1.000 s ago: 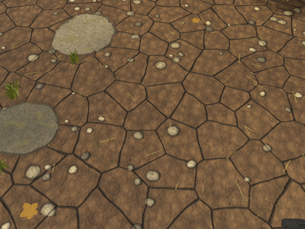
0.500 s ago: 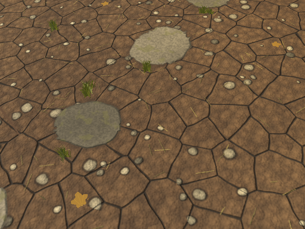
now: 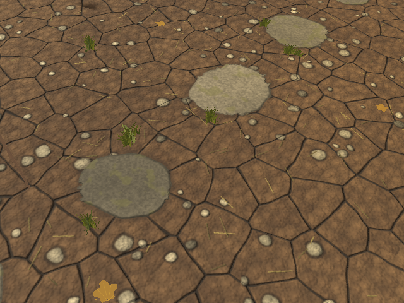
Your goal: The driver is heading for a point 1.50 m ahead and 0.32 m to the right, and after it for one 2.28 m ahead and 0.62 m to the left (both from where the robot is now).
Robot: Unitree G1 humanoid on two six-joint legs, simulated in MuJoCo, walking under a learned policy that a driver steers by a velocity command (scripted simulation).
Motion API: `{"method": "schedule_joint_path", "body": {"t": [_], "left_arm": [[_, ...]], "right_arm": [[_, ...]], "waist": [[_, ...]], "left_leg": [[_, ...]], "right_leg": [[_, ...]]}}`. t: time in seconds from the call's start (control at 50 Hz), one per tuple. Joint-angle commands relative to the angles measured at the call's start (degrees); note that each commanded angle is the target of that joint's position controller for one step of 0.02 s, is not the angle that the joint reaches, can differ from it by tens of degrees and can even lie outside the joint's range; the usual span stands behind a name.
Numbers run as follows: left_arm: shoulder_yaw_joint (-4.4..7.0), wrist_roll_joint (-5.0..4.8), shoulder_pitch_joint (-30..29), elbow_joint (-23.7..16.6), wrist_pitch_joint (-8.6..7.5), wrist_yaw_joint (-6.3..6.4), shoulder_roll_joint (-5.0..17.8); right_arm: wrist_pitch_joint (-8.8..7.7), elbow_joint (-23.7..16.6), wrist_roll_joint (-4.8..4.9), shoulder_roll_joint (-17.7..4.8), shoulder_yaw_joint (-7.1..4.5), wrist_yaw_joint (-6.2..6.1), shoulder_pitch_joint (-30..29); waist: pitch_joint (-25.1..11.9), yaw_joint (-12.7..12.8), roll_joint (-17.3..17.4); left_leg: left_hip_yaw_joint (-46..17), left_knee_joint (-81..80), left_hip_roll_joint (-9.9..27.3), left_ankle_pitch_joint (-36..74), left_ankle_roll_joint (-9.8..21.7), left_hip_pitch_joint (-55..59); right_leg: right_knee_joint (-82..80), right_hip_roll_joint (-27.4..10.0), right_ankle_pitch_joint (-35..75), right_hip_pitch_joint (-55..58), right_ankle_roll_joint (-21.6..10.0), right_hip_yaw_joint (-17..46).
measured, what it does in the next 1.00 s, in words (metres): walks ahead, turning right: right foot, then left foot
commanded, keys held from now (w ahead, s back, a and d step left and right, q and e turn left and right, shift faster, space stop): w+e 0.34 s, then e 0.26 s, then no key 0.26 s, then q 0.14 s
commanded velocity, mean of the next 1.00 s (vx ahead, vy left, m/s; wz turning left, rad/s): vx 0.26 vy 0.00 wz -0.37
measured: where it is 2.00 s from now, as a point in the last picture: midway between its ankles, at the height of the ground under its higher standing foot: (217, 227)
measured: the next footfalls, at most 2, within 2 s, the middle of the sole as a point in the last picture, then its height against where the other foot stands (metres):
right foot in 0.26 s outside the picture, level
left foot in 0.70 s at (197, 293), level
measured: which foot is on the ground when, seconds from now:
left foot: down 0.00-0.28, up 0.30-0.68, down 0.70-1.00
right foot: up 0.00-0.24, down 0.26-0.72, up 0.74-0.98, down 1.00-1.00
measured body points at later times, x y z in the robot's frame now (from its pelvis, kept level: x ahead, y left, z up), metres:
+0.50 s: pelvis +0.26 -0.06 +0.00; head +0.30 -0.08 +0.44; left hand +0.44 +0.18 -0.11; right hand +0.35 -0.37 -0.09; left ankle +0.37 +0.10 -0.67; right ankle +0.26 -0.13 -0.74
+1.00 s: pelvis +0.40 -0.06 -0.01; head +0.43 -0.06 +0.44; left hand +0.63 +0.13 -0.13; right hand +0.43 -0.34 -0.12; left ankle +0.52 +0.01 -0.74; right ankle +0.34 -0.18 -0.74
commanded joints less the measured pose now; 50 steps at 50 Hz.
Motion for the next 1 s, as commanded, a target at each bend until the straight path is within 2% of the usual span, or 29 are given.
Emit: {"method": "schedule_joint_path", "body": {"t": [0.02,0.1,0.16,0.2,0.22,0.24,0.26,0.28,0.3,0.32,0.34,0.36,0.38,0.4,0.46,0.52,0.6,0.66,0.68,0.7,0.72,0.74,0.76,0.78,0.8,0.84,0.9,0.96,1.0], "left_arm": [[0.08,0.19,-7.0,-5.3,-0.91,-0.14,1.8],[-1.33,0.43,-13.1,-7.6,-1.40,-1.40,-0.3],[-1.73,0.42,-16.4,-9.6,-1.81,-2.56,-0.5],[-1.09,0.47,-15.1,-10.4,-1.75,-2.93,1.1],[-0.26,0.36,-12.0,-10.1,-1.62,-2.77,2.9],[1.01,0.16,-5.0,-8.8,-1.39,-2.41,5.4],[2.67,0.00,3.8,-7.1,-1.00,-1.46,8.4],[3.98,0.12,10.9,-5.8,-0.08,0.04,12.8],[3.85,0.08,8.6,-7.2,-0.72,0.03,15.2],[2.71,0.38,8.8,-7.5,-0.97,0.05,10.5],[2.00,0.63,6.3,-7.2,-1.21,0.12,8.4],[1.62,0.73,1.7,-7.9,-1.47,0.08,7.7],[1.20,1.19,-1.9,-8.7,-1.72,0.19,6.1],[1.01,1.87,-3.8,-9.7,-1.68,0.49,5.8],[1.38,1.65,-4.7,-8.6,-1.82,1.25,7.1],[1.85,0.84,-4.3,-7.5,-0.32,2.46,8.3],[2.03,0.14,-1.4,-6.2,2.09,3.58,8.4],[1.44,0.77,-1.8,-6.3,2.58,3.88,6.7],[1.09,0.77,-3.2,-6.5,2.55,3.93,5.8],[0.44,1.11,-2.5,-6.6,2.27,3.82,3.8],[-0.63,2.43,1.5,-7.1,1.73,3.66,0.8],[-1.04,1.56,9.1,-6.2,1.69,3.47,0.9],[-0.11,1.24,9.9,-4.6,2.30,3.50,5.6],[0.77,0.88,4.6,-4.6,3.45,3.82,8.1],[0.90,0.89,2.1,-4.6,4.59,4.22,7.4],[0.45,1.18,0.8,-4.9,5.75,4.28,5.2],[-1.08,1.99,0.7,-3.9,5.06,3.93,0.5],[-0.40,1.81,1.2,-2.7,4.38,3.78,1.8],[0.19,2.44,0.8,-2.8,4.10,3.93,3.9]], "right_arm": [[-1.69,-2.9,-0.24,-8.6,-2.47,-0.64,-2.7],[-1.64,-0.2,0.64,-10.1,-2.94,-0.70,-0.6],[-0.89,2.0,1.43,-11.1,-3.22,-0.71,1.3],[-0.28,2.5,1.57,-12.8,-3.57,-1.07,0.6],[0.11,2.4,1.52,-13.9,-3.83,-1.56,0.2],[0.56,2.3,1.42,-14.6,-3.97,-1.87,-0.4],[0.47,1.9,1.69,-14.6,-3.80,-2.09,-0.9],[-0.41,0.2,0.53,-10.4,-2.47,-1.91,1.1],[-2.22,-1.9,0.32,-5.5,-0.33,-0.86,4.5],[-3.99,-2.9,1.99,-11.1,-1.71,0.17,-2.4],[-4.76,-4.6,3.59,-11.5,-1.58,0.48,-6.6],[-5.11,-5.0,2.60,-10.5,-1.35,0.03,-8.1],[-4.65,-4.5,1.08,-11.1,-1.91,-0.45,-7.8],[-3.75,-4.1,0.52,-11.4,-2.13,-0.51,-6.3],[-1.74,-3.6,-0.49,-9.2,-1.54,-1.07,-4.2],[-1.09,-4.8,-0.69,-6.7,-0.56,-1.40,-8.8],[-0.91,-6.2,0.70,-7.4,-0.65,-0.48,-15.8],[-1.39,-5.8,0.53,-9.7,-1.76,0.15,-14.4],[-1.83,-5.3,0.22,-9.6,-2.01,0.20,-12.7],[-2.40,-5.4,-0.60,-10.4,-2.22,-0.04,-11.7],[-2.54,-6.5,-1.96,-13.4,-2.44,-0.52,-10.8],[-1.50,-5.2,-2.72,-12.7,-2.43,-0.42,-9.4],[-0.90,-5.4,-0.85,-9.0,-1.64,-0.05,-10.1],[-0.43,-5.9,-0.23,-7.0,-1.00,0.13,-11.5],[0.15,-5.8,-0.34,-6.6,-0.68,0.36,-13.0],[1.09,-5.5,-0.35,-7.3,-0.61,0.40,-16.7],[1.87,-4.1,-0.24,-6.5,-0.59,0.38,-16.2],[2.59,-3.7,1.07,-9.1,-1.40,0.28,-15.2],[2.79,-3.5,1.81,-9.7,-1.68,0.02,-14.0]], "waist": [[5.9,-1.1,8.2],[8.0,-3.6,7.0],[8.6,-4.2,6.2],[5.3,-2.1,8.5],[2.1,0.2,10.4],[-2.3,4.2,10.8],[-6.9,9.3,9.0],[-12.7,10.1,-0.2],[-21.7,5.0,-10.6],[-20.7,9.3,-3.5],[-11.6,8.1,-0.9],[-4.4,4.5,4.5],[-1.8,2.2,4.4],[-0.7,0.4,3.0],[-0.6,-1.5,2.3],[-2.4,-0.2,0.1],[-4.8,2.9,-2.4],[-5.4,2.1,-3.7],[-5.1,0.5,-4.1],[-5.8,0.1,-2.6],[-10.6,2.0,7.1],[-14.7,4.6,19.9],[-14.4,4.0,14.9],[-10.3,2.1,10.1],[-7.8,2.0,8.0],[-3.1,3.1,9.9],[-3.3,2.3,13.2],[-3.8,2.4,12.9],[-3.1,2.6,10.8]], "left_leg": [[-4.7,-10.2,13.5,13.4,7.0,0.6],[-0.2,-11.0,15.0,18.6,6.8,2.0],[2.3,-8.0,16.1,27.9,6.1,6.6],[4.3,-1.6,16.2,49.0,4.9,9.1],[4.9,3.9,15.9,60.4,4.1,10.3],[5.9,13.3,15.1,66.7,3.1,8.9],[6.9,25.9,13.1,62.7,1.3,0.9],[6.4,45.7,8.2,30.2,-1.4,-18.3],[-3.7,64.9,-3.5,-15.2,-4.0,-35.3],[-12.4,66.8,0.0,-12.4,-2.7,-40.8],[-11.1,63.3,2.4,-7.9,-1.5,-42.1],[-10.0,57.5,4.5,-5.1,-1.6,-40.3],[-9.7,53.4,6.1,-3.6,-2.2,-36.6],[-9.6,52.8,6.5,-3.3,-3.1,-32.7],[-7.1,44.6,5.3,-0.8,-6.5,-28.6],[-5.6,31.6,2.2,8.9,-8.0,-24.9],[-7.2,18.5,-1.2,17.2,-7.9,-21.7],[-9.1,12.8,-0.4,15.0,-5.7,-20.2],[-8.5,8.6,0.1,18.1,-4.2,-17.2],[-9.7,4.8,3.1,26.8,-2.1,-11.8],[-19.7,7.1,14.1,47.9,2.7,-0.5],[-35.3,6.3,24.1,51.9,13.7,7.6],[-39.5,4.3,24.1,36.0,15.1,4.7],[-33.9,3.9,20.4,26.4,12.7,1.5],[-29.8,2.8,17.4,19.3,10.5,-2.1],[-23.2,-0.2,13.4,11.5,8.5,-10.8],[-17.5,-0.4,8.7,11.8,7.8,-13.0],[-20.3,1.1,8.9,8.0,8.4,-11.8],[-21.6,1.2,8.0,1.7,5.7,-15.6]], "right_leg": [[-7.8,-0.4,8.1,-8.1,0.9,2.2],[-18.6,-0.2,11.3,-5.6,-0.9,-2.0],[-23.8,0.9,8.1,-4.6,-3.7,-4.7],[-24.6,4.0,3.6,1.2,-6.2,-7.9],[-24.0,6.1,1.3,6.3,-7.5,-9.2],[-24.5,8.3,0.3,15.6,-9.2,-10.0],[-27.7,9.1,3.4,30.9,-11.6,-8.0],[-28.3,-1.6,0.4,51.3,-16.4,9.8],[-37.6,-15.8,-9.6,63.6,-27.6,44.4],[-42.5,-14.7,-15.1,61.8,-24.6,43.1],[-43.7,-12.8,-13.3,53.1,-21.9,34.5],[-44.2,-10.2,-2.8,42.2,-20.2,28.1],[-44.0,-8.1,9.7,35.2,-19.3,22.6],[-44.5,-6.8,19.3,29.7,-19.4,19.3],[-44.1,-4.3,36.3,21.0,-19.3,12.2],[-41.1,0.3,35.7,17.9,-15.6,7.6],[-37.4,0.1,22.9,21.5,-12.4,12.7],[-31.9,-2.4,17.6,27.0,-11.1,18.3],[-29.0,-1.6,16.0,27.1,-10.0,18.7],[-24.2,1.3,12.3,26.1,-7.8,17.4],[-12.5,6.4,-6.6,20.1,-4.9,12.9],[-1.5,11.4,-32.0,10.5,-1.4,9.3],[3.6,7.6,-30.9,8.7,0.5,10.1],[6.7,6.4,-27.7,7.6,1.9,8.9],[6.9,5.7,-25.2,7.4,2.8,7.8],[0.0,3.8,-21.1,11.7,3.5,5.8],[-15.4,3.7,-19.3,20.3,3.5,1.2],[-28.9,4.9,-8.3,24.8,1.9,-0.3],[-33.3,3.8,-3.1,29.3,-0.9,0.4]]}}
